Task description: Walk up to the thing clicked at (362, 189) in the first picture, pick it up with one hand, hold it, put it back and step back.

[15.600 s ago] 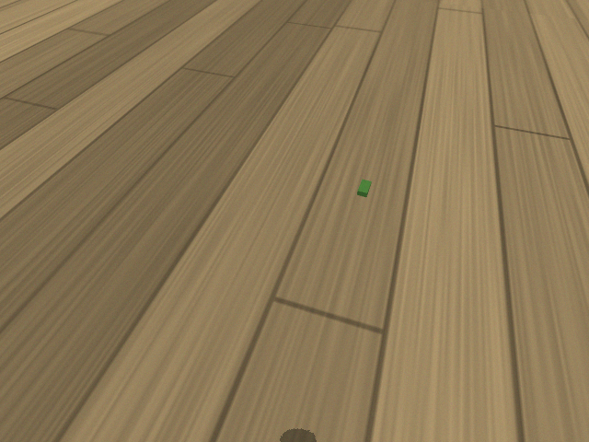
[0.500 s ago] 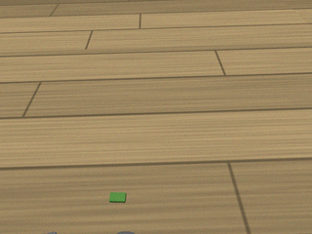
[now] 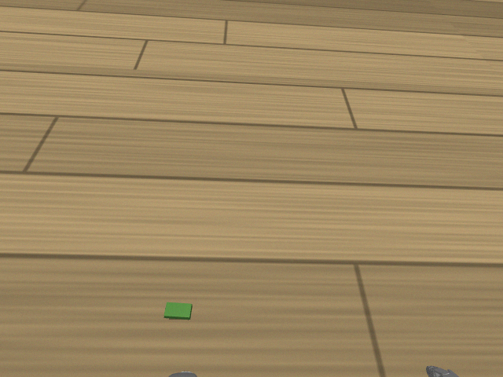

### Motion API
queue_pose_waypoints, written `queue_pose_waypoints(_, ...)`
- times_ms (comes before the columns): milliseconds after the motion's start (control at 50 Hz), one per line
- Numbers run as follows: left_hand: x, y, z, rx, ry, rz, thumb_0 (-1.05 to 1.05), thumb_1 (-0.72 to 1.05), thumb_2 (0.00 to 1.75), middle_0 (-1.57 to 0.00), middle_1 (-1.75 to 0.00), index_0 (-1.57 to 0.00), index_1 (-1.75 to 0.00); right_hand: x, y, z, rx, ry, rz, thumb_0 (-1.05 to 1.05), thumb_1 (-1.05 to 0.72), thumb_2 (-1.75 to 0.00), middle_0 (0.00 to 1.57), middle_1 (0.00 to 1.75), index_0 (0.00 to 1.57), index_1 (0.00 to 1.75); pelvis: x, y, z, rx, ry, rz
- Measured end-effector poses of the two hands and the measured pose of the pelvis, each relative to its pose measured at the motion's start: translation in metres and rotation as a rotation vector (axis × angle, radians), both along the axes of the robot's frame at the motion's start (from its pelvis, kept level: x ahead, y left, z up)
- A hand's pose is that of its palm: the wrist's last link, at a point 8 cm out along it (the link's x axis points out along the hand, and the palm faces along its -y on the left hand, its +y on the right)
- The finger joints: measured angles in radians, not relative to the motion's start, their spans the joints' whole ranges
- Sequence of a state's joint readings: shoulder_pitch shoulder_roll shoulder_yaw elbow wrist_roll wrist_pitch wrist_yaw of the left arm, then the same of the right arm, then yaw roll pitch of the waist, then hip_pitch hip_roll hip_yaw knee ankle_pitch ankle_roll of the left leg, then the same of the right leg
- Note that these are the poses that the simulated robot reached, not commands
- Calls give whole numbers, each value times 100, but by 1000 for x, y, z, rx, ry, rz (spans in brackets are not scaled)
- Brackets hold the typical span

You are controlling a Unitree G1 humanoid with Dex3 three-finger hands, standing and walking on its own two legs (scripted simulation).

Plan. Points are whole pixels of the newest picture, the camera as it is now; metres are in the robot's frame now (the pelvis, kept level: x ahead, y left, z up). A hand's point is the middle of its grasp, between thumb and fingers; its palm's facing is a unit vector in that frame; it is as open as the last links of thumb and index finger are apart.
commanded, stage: walk up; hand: left
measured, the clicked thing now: (178, 310) +0.44 +0.23 -0.74
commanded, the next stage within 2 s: none
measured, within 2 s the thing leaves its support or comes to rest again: neither
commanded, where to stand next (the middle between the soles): +0.05 +0.00 m, yaw +0 degrees
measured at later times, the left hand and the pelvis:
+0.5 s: hand out of the picture +0.09 +0.29 -0.12, palm faces -0.01 -0.88 -0.47, open 7.4 cm; pelvis +0.02 -0.01 +0.01, yaw +1 degrees
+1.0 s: hand out of the picture +0.07 +0.25 -0.15, palm faces +0.00 -0.93 -0.36, open 7.4 cm; pelvis -0.03 -0.01 +0.00, yaw +1 degrees
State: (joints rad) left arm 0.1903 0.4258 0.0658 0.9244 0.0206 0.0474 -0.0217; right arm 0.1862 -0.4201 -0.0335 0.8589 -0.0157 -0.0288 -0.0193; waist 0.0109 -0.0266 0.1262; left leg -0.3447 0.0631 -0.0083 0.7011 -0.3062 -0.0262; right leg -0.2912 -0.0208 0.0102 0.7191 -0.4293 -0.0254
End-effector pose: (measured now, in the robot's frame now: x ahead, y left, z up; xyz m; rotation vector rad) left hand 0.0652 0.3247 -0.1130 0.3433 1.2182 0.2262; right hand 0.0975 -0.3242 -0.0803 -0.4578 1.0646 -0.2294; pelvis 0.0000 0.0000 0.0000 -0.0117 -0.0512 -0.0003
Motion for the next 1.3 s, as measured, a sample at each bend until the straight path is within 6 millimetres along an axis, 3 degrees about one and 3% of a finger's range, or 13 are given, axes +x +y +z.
queue_pose_waypoints(80,-12,-23,-1,-11,-1,-11,0,91,90,-20,-30,-20,-30,-11,-18,-10,3,28,-36,1,-91,-90,21,30,20,30,-6,-11,-3,-6,-11,11)
queue_pose_waypoints(180,-17,-38,4,-39,-21,-13,1,90,90,-20,-30,-20,-30,-28,-14,-17,39,78,-44,1,-91,-90,21,30,20,30,-7,-10,2,4,-5,24)
queue_pose_waypoints(320,-15,-17,9,-19,-31,-8,1,90,90,-21,-30,-21,-30,-45,10,-19,99,111,-30,1,-91,-90,21,30,20,30,3,2,5,33,6,28)
queue_pose_waypoints(440,7,0,31,62,-33,-37,1,90,90,-20,-30,-20,-30,-59,13,-18,133,139,-73,1,-91,-90,21,30,20,30,15,-3,13,18,5,26)
queue_pose_waypoints(520,24,0,36,109,-76,-28,1,90,90,-20,-30,-20,-30,-53,6,-34,140,182,-97,1,-91,-90,21,30,20,30,19,-10,6,17,-5,29)
queue_pose_waypoints(640,40,-11,41,103,-109,-56,1,90,90,-20,-30,-20,-30,-25,8,-42,137,150,-83,1,-91,-90,21,30,20,30,4,-4,7,31,-2,32)
queue_pose_waypoints(760,51,-12,23,26,-162,-53,0,90,90,-20,-30,-20,-30,-24,18,-37,88,115,-28,1,-91,-90,21,30,20,30,-4,7,-2,46,-3,50)
queue_pose_waypoints(840,40,-15,11,-19,-126,-6,0,90,90,-20,-30,-20,-30,-33,20,-25,64,119,-32,1,-91,-90,21,30,20,30,-12,6,1,25,-7,50)
queue_pose_waypoints(920,21,-19,4,-32,-85,14,0,90,90,-20,-30,-20,-30,-37,9,-12,26,106,-23,1,-91,-90,21,30,20,30,-22,-3,5,6,9,42)
queue_pose_waypoints(1060,-24,-36,-5,-11,-11,-13,0,91,90,-20,-30,-20,-30,-39,-19,-20,18,73,-34,1,-91,-90,21,30,20,30,-38,-18,-3,-18,-3,16)
queue_pose_waypoints(1160,-49,-42,3,-21,10,-13,1,90,90,-20,-30,-20,-30,-46,-12,-22,62,66,-43,1,-91,-90,21,30,20,30,-44,-15,3,7,-3,21)
queue_pose_waypoints(1300,-55,-31,13,-27,-19,8,1,90,90,-20,-30,-20,-30,-67,15,-23,127,99,-35,1,-91,-90,21,30,20,30,-49,-7,12,19,-10,17)
